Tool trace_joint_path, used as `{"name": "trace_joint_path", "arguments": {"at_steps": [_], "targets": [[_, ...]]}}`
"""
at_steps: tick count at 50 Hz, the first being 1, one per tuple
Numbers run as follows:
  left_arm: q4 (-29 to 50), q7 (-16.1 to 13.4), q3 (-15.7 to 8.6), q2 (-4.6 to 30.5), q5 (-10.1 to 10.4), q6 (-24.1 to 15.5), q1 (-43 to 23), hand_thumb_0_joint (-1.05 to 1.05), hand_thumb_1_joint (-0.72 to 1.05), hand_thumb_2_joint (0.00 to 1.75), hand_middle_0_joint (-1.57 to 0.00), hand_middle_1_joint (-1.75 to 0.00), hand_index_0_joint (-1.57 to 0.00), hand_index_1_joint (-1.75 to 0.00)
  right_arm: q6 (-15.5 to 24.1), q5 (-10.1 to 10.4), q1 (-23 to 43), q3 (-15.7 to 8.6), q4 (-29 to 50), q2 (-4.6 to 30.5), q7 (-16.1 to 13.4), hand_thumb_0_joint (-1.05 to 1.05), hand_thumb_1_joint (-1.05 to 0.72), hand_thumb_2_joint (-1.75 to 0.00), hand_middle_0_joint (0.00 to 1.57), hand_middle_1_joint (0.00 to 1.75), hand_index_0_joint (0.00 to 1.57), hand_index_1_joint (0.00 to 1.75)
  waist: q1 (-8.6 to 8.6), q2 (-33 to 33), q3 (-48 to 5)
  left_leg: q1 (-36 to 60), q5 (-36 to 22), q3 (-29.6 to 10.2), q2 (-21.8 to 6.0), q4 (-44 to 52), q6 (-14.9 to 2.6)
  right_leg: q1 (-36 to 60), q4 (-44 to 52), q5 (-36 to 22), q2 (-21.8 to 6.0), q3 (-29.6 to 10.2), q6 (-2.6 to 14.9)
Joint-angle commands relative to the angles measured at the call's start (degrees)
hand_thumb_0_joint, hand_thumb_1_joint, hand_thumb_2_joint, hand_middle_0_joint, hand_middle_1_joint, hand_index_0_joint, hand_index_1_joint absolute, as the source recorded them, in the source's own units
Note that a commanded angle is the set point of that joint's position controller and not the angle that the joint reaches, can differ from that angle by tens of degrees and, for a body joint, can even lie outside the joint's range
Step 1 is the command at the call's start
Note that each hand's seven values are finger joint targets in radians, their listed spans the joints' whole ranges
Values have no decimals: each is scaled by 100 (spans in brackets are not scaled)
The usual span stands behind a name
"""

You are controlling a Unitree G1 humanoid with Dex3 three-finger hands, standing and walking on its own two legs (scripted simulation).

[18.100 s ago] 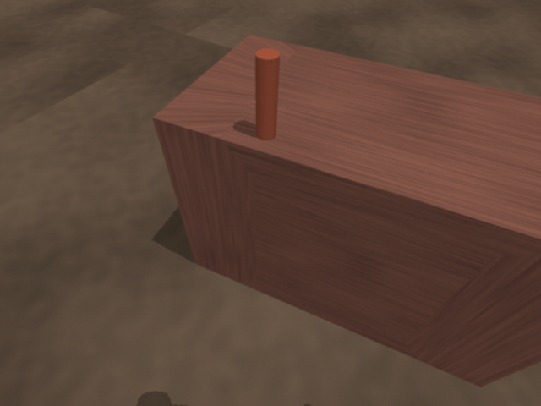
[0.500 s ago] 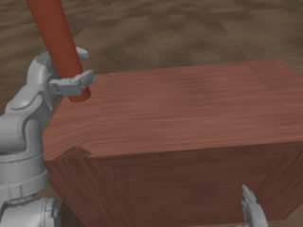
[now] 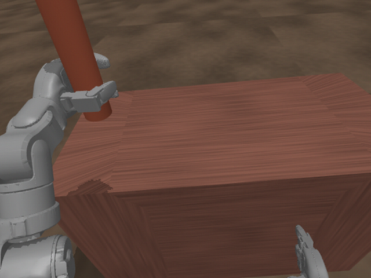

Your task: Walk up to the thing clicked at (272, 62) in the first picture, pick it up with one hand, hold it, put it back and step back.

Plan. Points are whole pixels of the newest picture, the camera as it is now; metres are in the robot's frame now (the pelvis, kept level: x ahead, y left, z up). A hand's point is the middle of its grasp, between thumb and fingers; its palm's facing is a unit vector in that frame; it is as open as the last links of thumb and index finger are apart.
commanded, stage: hold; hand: left
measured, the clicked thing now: (79, 61) +0.34 +0.15 +0.35
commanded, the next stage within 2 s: crouch in 0.06 s
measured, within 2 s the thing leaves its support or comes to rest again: neither
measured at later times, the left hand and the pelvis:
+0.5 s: hand (111, 105) +0.36 +0.13 +0.25, palm faces -0.01 -1.00 +0.03, open 6.8 cm; pelvis -0.01 +0.00 +0.00, yaw +0 degrees
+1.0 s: hand (125, 121) +0.40 +0.13 +0.19, palm faces +0.03 -1.00 +0.01, open 6.8 cm; pelvis +0.00 +0.00 +0.00, yaw -1 degrees
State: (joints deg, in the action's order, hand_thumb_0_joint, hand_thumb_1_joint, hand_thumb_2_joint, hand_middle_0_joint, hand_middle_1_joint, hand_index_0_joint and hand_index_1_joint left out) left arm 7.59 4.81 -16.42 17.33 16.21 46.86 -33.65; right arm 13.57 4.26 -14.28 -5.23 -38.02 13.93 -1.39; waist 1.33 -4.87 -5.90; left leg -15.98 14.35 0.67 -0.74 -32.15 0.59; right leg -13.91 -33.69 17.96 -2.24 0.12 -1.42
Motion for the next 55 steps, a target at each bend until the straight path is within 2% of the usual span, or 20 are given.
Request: {"name": "trace_joint_path", "arguments": {"at_steps": [1, 2, 6, 8, 10, 13, 16, 20, 25, 30, 34, 36, 37, 39, 41, 42, 46, 50, 51, 55], "targets": [[985, 32, -407, 1211, 37, -405, -2747, 0, 41, 122, -131, -136, -132, -136, 344, 14, 1029, -243, 1027, 692, -38, 0, 55, -5, 5, 5, 5, 5, 81, 563, -1044, 840, -804, 65, 139, 351, -159, -239, 712, -924, 214, 254, 84], [735, 67, -354, 1125, 36, -374, -2542, 0, 43, 122, -131, -136, -132, -136, 348, 22, 943, -212, 969, 664, -24, 0, 55, -5, 5, 5, 5, 5, 14, 588, -890, 804, -715, 76, 140, 352, -163, -301, 715, -863, 219, 241, 83], [926, 132, -311, 1044, 67, -317, -2362, 0, 42, 120, -131, -135, -132, -135, 333, 42, 983, -195, 1006, 643, 9, 0, 55, -5, 5, 5, 5, 5, 92, 670, -863, 763, -733, 54, 131, 384, -158, -302, 726, -816, 249, 277, 94], [1249, 177, -297, 1087, 90, -332, -2604, 0, 38, 126, -133, -141, -133, -142, 331, 34, 950, -197, 1015, 657, 29, 0, 52, -7, 5, 5, 5, 5, 84, 491, -1015, 844, -771, 61, 125, 397, -154, -276, 712, -871, 243, 260, 110], [1008, 139, -362, 1041, 97, -287, -2295, 0, 41, 118, -130, -134, -132, -132, 329, 35, 913, -194, 913, 622, 46, 0, 57, -5, 5, 5, 5, 5, 93, 684, -743, 703, -616, 35, 107, 401, -157, -353, 716, -728, 273, 280, 92], [1097, 17, -320, 963, 111, -304, -2586, 0, 45, 119, -130, -133, -132, -132, 333, 35, 1015, -207, 726, 565, 47, 0, 57, -5, 5, 5, 5, 5, 64, 438, -739, 725, -500, 60, 119, 444, -139, -483, 709, -633, 256, 253, 114], [553, -123, -304, 790, 120, -359, -2429, 0, 43, 120, -129, -133, -131, -132, 381, 0, 926, -256, 715, 619, 27, 0, 57, -5, 5, 5, 5, 5, -61, 911, -633, 620, -344, 47, 107, 401, -176, -485, 746, -541, 257, 254, 64], [119, -200, -46, 631, -6, -700, -2481, 0, 41, 119, -128, -133, -130, -132, 439, -24, 865, -212, 649, 581, -35, 0, 57, -5, 5, 5, 5, 5, -147, 1005, -664, 652, -330, 78, 152, 355, -191, -611, 761, -567, 203, 217, 45], [147, -219, 105, 622, -137, -1394, -2824, 0, 37, 116, -131, -132, -133, -131, 581, -89, 998, -79, 575, 482, -117, 0, 57, -5, 5, 5, 5, 5, -41, 455, -965, 750, -254, 19, 106, 392, -112, -677, 635, -505, 197, 249, 119], [37, -338, 13, 723, -258, -2085, -2907, 0, 38, 115, -127, -130, -129, -128, 700, -170, 972, -245, 600, 649, -240, 0, 58, -5, 5, 5, 5, 5, -116, 396, -1480, 958, -519, -13, 59, 265, -86, -550, 551, -761, 210, 240, 121], [-314, -368, -5, 645, -314, -2537, -2562, 0, 41, 115, -126, -129, -128, -128, 722, -212, 1017, -205, 460, 574, -311, 0, 57, -5, 5, 5, 5, 5, -70, 514, -1349, 800, -655, 5, 53, 216, -92, -452, 511, -896, 230, 213, 108], [-373, -345, 148, 596, -404, -2748, -2546, 0, 41, 116, -128, -131, -130, -130, 729, -232, 1003, -225, 371, 569, -319, 0, 57, -5, 5, 5, 5, 5, -105, 512, -1276, 747, -692, -4, 37, 249, -88, -515, 492, -965, 249, 215, 122], [-587, -349, 37, 647, -408, -2809, -2405, 0, 40, 117, -129, -131, -130, -130, 717, -233, 997, -146, 351, 461, -308, 0, 57, -5, 5, 5, 5, 5, -72, 478, -1288, 688, -734, 46, 61, 205, -104, -441, 490, -1018, 216, 177, 105], [-782, -338, 86, 550, -390, -2897, -2259, 0, 40, 115, -129, -131, -131, -129, 701, -255, 1051, -252, 434, 580, -320, 0, 57, -5, 5, 5, 5, 5, -130, 665, -1355, 685, -873, 74, 54, 167, -130, -327, 506, -1160, 230, 170, 79], [-776, -338, 132, 503, -412, -2979, -2248, 0, 38, 115, -128, -130, -130, -129, 657, -259, 985, -147, 311, 440, -308, 0, 57, -5, 5, 5, 5, 5, -139, 542, -1321, 667, -977, 115, 66, 179, -133, -344, 495, -1294, 222, 136, 78], [-804, -349, 95, 580, -426, -3032, -2250, 0, 37, 114, -127, -129, -129, -128, 648, -269, 986, -301, 274, 633, -319, 0, 57, -5, 5, 5, 5, 5, -150, 573, -1262, 662, -994, 111, 48, 192, -125, -374, 500, -1289, 243, 149, 85], [-1068, -327, 153, 461, -431, -3226, -2064, 0, 38, 117, -130, -133, -132, -131, 608, -265, 910, -295, 317, 620, -288, 0, 57, -5, 5, 5, 5, 5, -232, 790, -1071, 586, -899, 117, 53, 233, -155, -401, 559, -1252, 255, 151, 59], [-821, -255, 416, 319, -479, -3519, -2266, 0, 39, 118, -132, -134, -134, -133, 597, -268, 898, -169, 220, 442, -262, 0, 56, -5, 5, 5, 5, 5, -311, 512, -1239, 799, -947, 114, 60, 245, -151, -504, 545, -1329, 235, 136, 77], [-1015, -271, 216, 472, -438, -3578, -2202, 0, 38, 119, -133, -136, -135, -135, 598, -276, 856, -246, 335, 599, -276, 0, 56, -5, 5, 5, 5, 5, -325, 759, -1279, 797, -974, 91, 40, 235, -162, -457, 545, -1347, 258, 156, 59], [-1150, -291, 289, 430, -438, -3818, -2230, 0, 40, 122, -134, -137, -135, -136, 543, -274, 881, -254, 164, 598, -280, 0, 56, -5, 5, 5, 5, 5, -345, 599, -1283, 833, -952, 94, 50, 239, -151, -491, 565, -1339, 240, 146, 78]]}}
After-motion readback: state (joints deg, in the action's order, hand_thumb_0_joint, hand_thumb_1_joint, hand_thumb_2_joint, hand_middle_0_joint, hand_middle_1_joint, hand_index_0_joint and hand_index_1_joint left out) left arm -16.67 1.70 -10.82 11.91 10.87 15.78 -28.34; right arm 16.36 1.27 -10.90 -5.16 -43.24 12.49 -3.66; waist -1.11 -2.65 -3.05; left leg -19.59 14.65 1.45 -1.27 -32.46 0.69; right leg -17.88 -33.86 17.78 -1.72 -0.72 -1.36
